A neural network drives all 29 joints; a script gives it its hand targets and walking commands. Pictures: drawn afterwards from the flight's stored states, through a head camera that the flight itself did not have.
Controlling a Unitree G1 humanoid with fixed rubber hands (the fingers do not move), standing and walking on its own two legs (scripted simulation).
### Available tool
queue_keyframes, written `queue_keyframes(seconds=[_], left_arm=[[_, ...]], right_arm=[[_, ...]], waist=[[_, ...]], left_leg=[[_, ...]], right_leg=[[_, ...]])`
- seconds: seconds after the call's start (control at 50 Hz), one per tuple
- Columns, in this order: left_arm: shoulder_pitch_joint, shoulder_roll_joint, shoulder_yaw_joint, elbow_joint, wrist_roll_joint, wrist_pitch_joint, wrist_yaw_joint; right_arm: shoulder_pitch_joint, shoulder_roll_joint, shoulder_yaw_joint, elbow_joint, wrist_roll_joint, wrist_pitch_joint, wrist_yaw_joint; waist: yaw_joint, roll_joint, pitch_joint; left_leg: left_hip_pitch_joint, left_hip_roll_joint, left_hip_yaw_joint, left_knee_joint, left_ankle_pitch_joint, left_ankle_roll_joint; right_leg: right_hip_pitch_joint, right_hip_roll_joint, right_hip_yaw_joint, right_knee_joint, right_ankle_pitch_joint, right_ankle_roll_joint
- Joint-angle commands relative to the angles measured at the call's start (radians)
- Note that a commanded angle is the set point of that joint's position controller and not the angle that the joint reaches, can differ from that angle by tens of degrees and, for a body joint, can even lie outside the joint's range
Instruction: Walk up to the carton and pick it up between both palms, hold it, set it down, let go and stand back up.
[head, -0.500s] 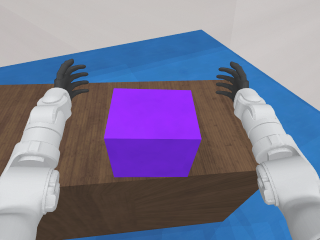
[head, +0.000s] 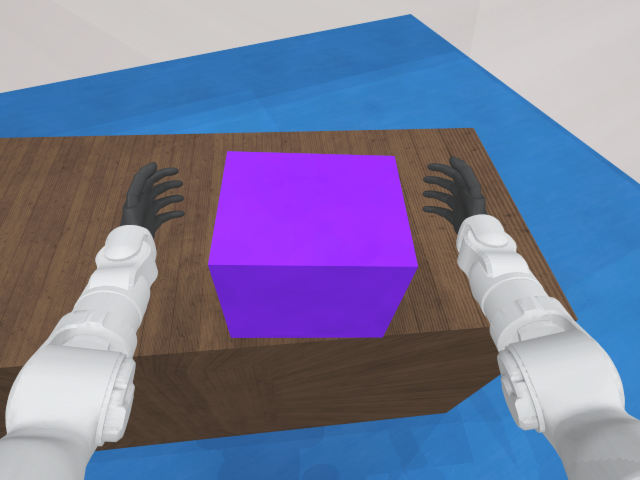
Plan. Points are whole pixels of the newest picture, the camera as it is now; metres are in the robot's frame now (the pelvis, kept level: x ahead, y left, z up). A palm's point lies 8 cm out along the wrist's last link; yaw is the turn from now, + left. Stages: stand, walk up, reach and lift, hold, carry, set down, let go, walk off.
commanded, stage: reach and lift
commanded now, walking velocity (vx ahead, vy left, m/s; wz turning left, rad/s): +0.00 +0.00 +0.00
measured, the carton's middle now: (309, 250) +0.42 +0.03 +0.00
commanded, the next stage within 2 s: none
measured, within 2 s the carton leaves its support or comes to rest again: neither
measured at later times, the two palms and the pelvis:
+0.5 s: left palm (168, 231) +0.41 +0.23 +0.04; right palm (437, 221) +0.44 -0.15 +0.06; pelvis +0.00 +0.00 -0.01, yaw -1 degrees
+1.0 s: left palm (190, 223) +0.42 +0.20 +0.05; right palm (430, 212) +0.45 -0.13 +0.07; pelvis +0.01 -0.01 +0.00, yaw +0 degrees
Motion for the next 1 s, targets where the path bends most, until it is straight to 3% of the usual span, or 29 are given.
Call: queue_keyframes(seconds=[0.0, 0.14, 0.22, 0.28, 0.36, 0.5, 0.62, 0.76, 0.88, 0.98], left_arm=[[-0.473, 0.167, 0.004, -0.118, -0.037, -0.102, 0.021], [-0.408, 0.14, -0.009, 0.052, -0.055, -0.154, -0.002], [-0.392, 0.116, 0.01, 0.083, -0.035, -0.191, -0.023], [-0.406, 0.095, 0.037, 0.041, -0.012, -0.222, -0.027], [-0.429, 0.06, 0.077, -0.059, 0.034, -0.248, -0.017], [-0.386, 0.022, 0.157, -0.145, 0.144, -0.176, 0.024], [-0.359, -0.038, 0.2, -0.167, 0.217, -0.119, 0.033], [-0.384, -0.063, 0.219, -0.101, 0.236, -0.14, 0.028], [-0.393, -0.043, 0.261, -0.068, 0.272, -0.18, 0.035], [-0.381, -0.066, 0.327, -0.112, 0.342, -0.189, 0.036]], right_arm=[[-0.471, -0.166, -0.018, -0.106, 0.013, -0.081, 0.01], [-0.426, -0.142, 0.056, 0.023, 0.069, -0.126, 0.006], [-0.401, -0.112, 0.079, 0.023, 0.082, -0.159, -0.003], [-0.404, -0.091, 0.053, -0.04, 0.051, -0.184, -0.008], [-0.417, -0.059, -0.013, -0.127, -0.009, -0.2, -0.012], [-0.398, -0.066, -0.122, -0.135, -0.104, -0.161, -0.04], [-0.368, -0.022, -0.19, -0.126, -0.179, -0.122, -0.066], [-0.391, 0.064, -0.21, -0.125, -0.236, -0.109, -0.069], [-0.39, 0.096, -0.209, -0.148, -0.251, -0.13, -0.087], [-0.368, 0.128, -0.223, -0.188, -0.277, -0.146, -0.111]], waist=[[0.019, 0.072, -0.564], [0.016, 0.004, -0.547], [0.011, -0.016, -0.513], [0.01, -0.012, -0.551], [0.02, 0.038, -0.632], [0.028, 0.071, -0.65], [0.008, 0.051, -0.557], [0.001, 0.009, -0.425], [0.014, 0.013, -0.455], [0.025, 0.018, -0.514]], left_leg=[[0.499, -0.019, -0.008, 0.093, 0.338, -0.078], [0.369, -0.021, -0.002, 0.125, 0.369, -0.058], [0.314, -0.031, 0.002, 0.119, 0.387, -0.051], [0.334, -0.04, 0.003, 0.115, 0.414, -0.059], [0.418, -0.047, 0.004, 0.116, 0.469, -0.082], [0.546, -0.043, 0.002, 0.089, 0.468, -0.103], [0.592, -0.039, -0.004, 0.054, 0.434, -0.099], [0.473, -0.044, 0.005, 0.007, 0.315, -0.072], [0.384, -0.059, 0.023, -0.004, 0.351, -0.049], [0.378, -0.069, 0.029, -0.012, 0.442, -0.04]], right_leg=[[-0.118, 0.023, -0.028, -0.001, 0.136, 0.03], [-0.078, 0.012, -0.003, 0.048, 0.221, 0.062], [-0.027, 0.01, 0.003, 0.062, 0.28, 0.075], [-0.047, 0.018, -0.008, 0.054, 0.289, 0.076], [-0.128, 0.031, -0.03, 0.024, 0.265, 0.061], [-0.166, 0.044, -0.05, -0.04, 0.204, 0.027], [-0.116, 0.042, -0.056, -0.086, 0.174, 0.011], [-0.024, 0.019, -0.049, -0.086, 0.139, 0.02], [0.106, 0.005, -0.03, -0.044, 0.289, 0.04], [0.192, 0.011, -0.026, -0.024, 0.441, 0.046]])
